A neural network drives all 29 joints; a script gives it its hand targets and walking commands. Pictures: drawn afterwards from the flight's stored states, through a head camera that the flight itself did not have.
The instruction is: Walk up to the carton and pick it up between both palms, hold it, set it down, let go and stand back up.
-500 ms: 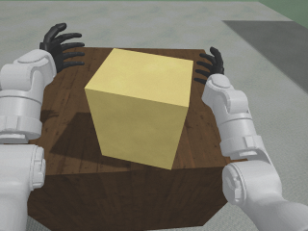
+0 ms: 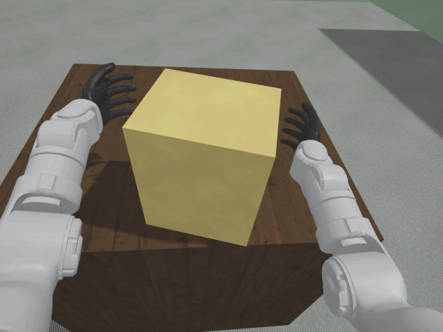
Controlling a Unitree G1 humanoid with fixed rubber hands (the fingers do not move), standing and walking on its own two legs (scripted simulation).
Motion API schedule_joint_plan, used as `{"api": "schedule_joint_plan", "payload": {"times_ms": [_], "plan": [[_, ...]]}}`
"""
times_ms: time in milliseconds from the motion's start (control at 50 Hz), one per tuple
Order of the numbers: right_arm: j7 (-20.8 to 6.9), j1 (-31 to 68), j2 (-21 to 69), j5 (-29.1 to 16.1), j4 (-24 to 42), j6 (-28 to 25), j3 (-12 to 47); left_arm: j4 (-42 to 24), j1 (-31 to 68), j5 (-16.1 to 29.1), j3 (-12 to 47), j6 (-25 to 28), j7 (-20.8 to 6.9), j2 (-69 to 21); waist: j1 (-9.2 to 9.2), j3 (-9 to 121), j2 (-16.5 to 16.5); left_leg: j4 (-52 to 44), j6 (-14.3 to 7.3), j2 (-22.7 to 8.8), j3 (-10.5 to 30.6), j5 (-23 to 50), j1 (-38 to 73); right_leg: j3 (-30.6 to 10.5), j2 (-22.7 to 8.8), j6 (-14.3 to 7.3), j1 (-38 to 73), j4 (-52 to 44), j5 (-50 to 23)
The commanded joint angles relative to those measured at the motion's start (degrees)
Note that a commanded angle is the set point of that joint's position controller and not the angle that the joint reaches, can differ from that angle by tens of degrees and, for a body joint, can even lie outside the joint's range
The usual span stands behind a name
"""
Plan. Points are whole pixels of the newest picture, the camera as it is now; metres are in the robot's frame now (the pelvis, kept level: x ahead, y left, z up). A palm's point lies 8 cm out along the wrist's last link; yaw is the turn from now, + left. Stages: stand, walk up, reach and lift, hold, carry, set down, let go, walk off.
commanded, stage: reach and lift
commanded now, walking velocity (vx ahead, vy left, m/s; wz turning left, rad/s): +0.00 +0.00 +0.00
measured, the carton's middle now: (207, 162) +0.39 +0.00 +0.11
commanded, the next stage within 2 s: none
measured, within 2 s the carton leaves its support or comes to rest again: neither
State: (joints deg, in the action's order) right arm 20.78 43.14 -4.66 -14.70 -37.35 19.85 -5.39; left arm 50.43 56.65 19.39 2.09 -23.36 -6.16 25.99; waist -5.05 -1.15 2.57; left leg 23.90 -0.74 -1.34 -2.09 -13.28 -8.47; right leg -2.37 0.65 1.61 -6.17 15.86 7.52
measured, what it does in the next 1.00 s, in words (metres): stands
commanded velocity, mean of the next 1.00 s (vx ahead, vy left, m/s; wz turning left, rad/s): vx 0.00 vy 0.00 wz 0.00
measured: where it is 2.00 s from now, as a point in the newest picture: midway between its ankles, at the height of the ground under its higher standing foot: outside the picture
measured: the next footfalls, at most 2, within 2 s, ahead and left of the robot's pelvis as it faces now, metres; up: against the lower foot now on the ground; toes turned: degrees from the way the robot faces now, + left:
none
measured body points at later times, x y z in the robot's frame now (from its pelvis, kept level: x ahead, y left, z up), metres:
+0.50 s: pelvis +0.00 +0.00 +0.00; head +0.01 +0.03 +0.45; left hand +0.45 +0.15 +0.16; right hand +0.39 -0.16 +0.13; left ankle +0.00 +0.10 -0.75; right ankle +0.01 -0.14 -0.75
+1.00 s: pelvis +0.00 +0.00 +0.00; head +0.01 +0.03 +0.45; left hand +0.46 +0.14 +0.16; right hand +0.40 -0.16 +0.13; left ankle +0.00 +0.10 -0.75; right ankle +0.01 -0.14 -0.75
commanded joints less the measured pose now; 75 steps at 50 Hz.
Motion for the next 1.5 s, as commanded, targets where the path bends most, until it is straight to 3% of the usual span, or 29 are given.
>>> {"api": "schedule_joint_plan", "payload": {"times_ms": [0,80,100,140,240,420,520,560,620,660,720,760,800,900,940,980,1040,1080,1100,1120,1200,1240,1280,1320,1340,1380,1440,1460,1480], "plan": [[-0.64,26.55,-3.84,-1.29,14.32,-6.56,1.64,-11.91,23.21,-4.66,0.9,5.11,1.37,4.25,-6.21,27.49,-7.9,1.11,4.47,0.85,1.15,23.74,12.25,7.0,1.47,-0.9,2.76,1.1,-20.7],[-0.04,24.06,-2.02,-1.9,14.22,-8.01,3.17,-14.51,21.35,-6.59,-0.17,5.43,1.25,1.56,-6.34,28.2,-8.69,1.68,5.0,1.11,0.64,26.99,13.24,7.06,1.28,0.03,3.69,1.68,-24.85],[0.07,24.12,-2.61,-2.19,15.06,-8.15,3.81,-14.46,21.29,-6.5,-1.72,5.45,1.27,2.8,-5.17,28.99,-7.15,1.71,4.7,1.5,0.48,28.36,12.31,6.67,0.97,0.58,5.78,2.39,-27.98],[0.53,25.48,-2.81,-2.09,19.38,-9.4,3.59,-18.61,22.69,-6.18,-1.79,6.05,1.54,2.6,-5.76,32.68,-7.39,2.6,4.74,1.53,0.43,30.04,12.09,6.58,1.16,0.42,6.84,3.07,-30.17],[0.7,23.63,-0.65,-1.6,17.53,-9.78,3.45,-21.59,21.85,-7.16,-1.69,5.15,2.24,-0.83,-6.07,30.37,-9.71,3.16,5.62,1.13,0.92,31.87,15.29,6.74,1.17,0.19,3.0,1.81,-27.51],[1.93,27.5,4.43,-0.1,13.8,-8.32,3.7,-17.3,22.07,-10.35,-4.17,3.29,2.98,-4.82,-4.24,21.89,-6.47,-1.2,3.18,1.17,-0.41,18.75,8.2,6.07,0.78,0.58,5.87,0.96,-21.12],[2.14,31.22,6.22,1.85,16.04,-8.63,2.32,-19.99,27.13,-10.42,-4.57,4.93,4.71,-5.9,-3.56,27.36,-5.82,-1.91,2.43,0.9,-0.65,14.61,5.53,6.08,1.13,0.31,5.39,2.07,-18.75],[1.9,32.95,7.37,3.24,13.19,-8.05,1.77,-14.69,27.07,-10.13,-3.59,5.45,4.41,-7.99,-4.19,24.12,-5.23,-3.55,1.74,0.89,-0.5,9.9,2.26,5.86,0.56,0.43,5.0,1.56,-15.27],[1.68,32.37,9.21,2.73,13.51,-8.15,2.2,-18.34,27.52,-10.94,-3.39,6.35,4.87,-9.44,-4.24,25.44,-7.17,-2.94,2.23,0.34,-0.26,12.55,4.73,5.95,0.68,0.28,3.66,2.12,-17.2],[1.7,33.45,8.66,3.77,13.16,-8.22,2.01,-15.34,27.2,-12.19,-4.71,6.13,4.87,-9.98,-3.38,25.1,-5.59,-2.93,1.8,0.54,-0.4,11.73,4.29,5.81,0.86,0.4,4.32,1.85,-16.28],[1.08,32.57,10.48,4.73,11.67,-8.7,1.34,-14.94,26.69,-11.98,-2.5,6.91,4.23,-12.57,-5.34,24.94,-6.64,-2.75,2.77,0.39,-0.03,13.21,5.66,6.76,0.91,0.31,3.2,1.63,-16.96],[0.97,32.84,9.71,4.89,13.69,-9.35,1.78,-16.11,26.64,-12.71,-3.33,6.91,4.48,-12.41,-4.36,25.27,-6.61,-2.15,2.9,0.4,-0.1,15.54,6.63,6.84,1.45,0.17,2.76,1.56,-18.11],[0.78,31.62,10.82,6.35,12.19,-9.18,1.76,-12.7,25.75,-13.97,-4.74,7.53,3.83,-13.07,-4.13,24.97,-3.72,-2.95,1.9,0.62,-0.47,13.83,4.87,6.54,0.93,0.49,6.08,1.83,-18.84],[-0.14,30.9,11.36,7.23,12.42,-10.25,0.96,-16.42,26.11,-15.42,-5.66,8.13,2.73,-14.36,-4.49,24.92,-6.54,-2.84,3.12,0.7,0.0,16.74,7.89,7.03,0.55,0.43,5.67,1.37,-19.17],[-0.47,29.82,11.28,7.66,10.83,-10.5,0.64,-13.25,24.6,-16.53,-5.73,8.0,2.15,-15.85,-5.0,23.07,-5.5,-3.35,3.0,0.9,-0.3,14.78,7.51,7.4,0.55,0.29,4.99,0.81,-17.76],[-0.86,30.15,12.62,8.58,13.01,-11.53,1.12,-15.95,25.1,-17.13,-6.02,8.75,1.75,-17.8,-4.9,26.55,-5.61,-2.74,3.43,0.94,-0.47,19.09,8.82,7.79,0.33,0.67,6.89,1.51,-21.69],[-2.29,30.15,14.28,9.52,13.05,-12.22,1.58,-13.74,24.1,-19.85,-7.99,9.03,0.37,-20.05,-2.98,24.37,-5.58,-3.4,3.22,1.26,-0.85,18.68,7.98,7.57,-0.23,0.64,7.92,1.25,-19.78],[-2.51,28.76,15.84,11.48,12.79,-12.87,0.77,-14.16,23.54,-20.58,-6.95,9.67,-0.28,-21.71,-5.2,24.92,-3.78,-4.05,2.93,1.33,-0.6,17.48,9.0,8.29,-0.22,0.98,8.37,0.95,-19.82],[-3.0,30.11,17.15,12.4,13.14,-14.01,0.44,-15.83,25.51,-21.23,-6.31,9.82,-0.67,-24.54,-5.24,26.77,-5.21,-3.65,3.58,1.22,-0.64,19.67,10.09,8.58,-0.04,1.01,8.03,1.15,-21.39],[-3.79,29.04,18.38,13.49,10.85,-13.8,-0.59,-12.37,23.98,-23.58,-8.57,9.6,-1.61,-25.23,-4.47,24.62,-5.47,-4.16,3.38,1.5,-1.02,18.21,10.32,8.44,-0.25,1.06,7.51,0.45,-19.19],[-10.99,37.37,41.34,18.62,11.0,-15.0,5.84,-8.76,27.74,-29.73,-6.04,10.15,-8.97,-51.17,-3.54,22.99,-4.82,-5.78,3.29,2.26,-1.58,18.19,11.71,8.71,-0.29,0.53,9.59,-0.81,-14.72],[-12.22,37.48,41.8,19.81,11.41,-15.5,5.38,-6.01,25.63,-31.97,-8.5,9.62,-10.55,-51.37,-2.55,26.72,-4.22,-5.6,2.67,2.82,-1.91,18.95,11.25,7.9,0.34,1.04,13.27,-0.46,-17.19],[-12.77,35.64,42.01,20.55,12.31,-16.41,6.67,-8.88,24.72,-32.05,-7.15,10.27,-11.0,-51.68,-2.63,32.01,-4.88,-4.88,3.02,3.16,-1.6,23.15,11.54,7.62,0.59,1.69,16.32,0.73,-22.04],[-13.36,35.65,41.75,20.13,11.64,-17.06,7.46,-8.88,23.33,-31.42,-6.25,10.23,-10.63,-53.46,-2.31,29.53,-5.83,-4.67,3.58,2.81,-0.95,25.3,13.01,7.64,1.18,1.28,15.27,0.19,-20.3],[-13.11,36.12,41.09,20.57,11.2,-17.35,5.82,-8.32,24.92,-31.03,-5.22,10.23,-10.56,-53.53,-3.71,29.67,-5.57,-4.8,3.77,2.4,-1.03,23.92,13.51,7.71,1.48,1.34,13.8,-0.35,-19.09],[-13.32,35.34,41.47,19.59,12.06,-17.75,6.7,-6.23,21.01,-31.75,-6.64,9.71,-10.5,-53.91,-2.51,28.18,-5.93,-4.79,3.42,2.87,-1.18,24.4,12.35,7.44,1.28,0.96,14.56,-0.72,-19.75],[-13.07,35.0,40.39,20.39,10.77,-17.34,5.54,-6.13,21.57,-31.82,-5.45,9.44,-10.69,-54.12,-4.8,25.86,-6.43,-5.66,4.02,2.53,-0.63,23.12,13.09,8.02,1.12,1.19,14.44,-1.1,-18.49],[-13.2,34.77,40.11,20.28,10.08,-17.02,6.04,-7.49,22.2,-31.61,-6.24,9.61,-10.7,-53.59,-3.14,25.82,-6.86,-5.6,3.78,2.54,-1.02,22.94,13.38,7.81,1.23,0.94,13.56,-1.67,-15.8],[-12.93,35.44,40.43,19.67,10.99,-17.39,6.45,-7.14,22.08,-30.97,-5.23,9.25,-10.63,-54.52,-3.36,27.43,-6.97,-4.93,3.77,2.55,-1.31,23.09,13.19,7.58,1.37,0.6,13.26,-1.63,-16.63]]}}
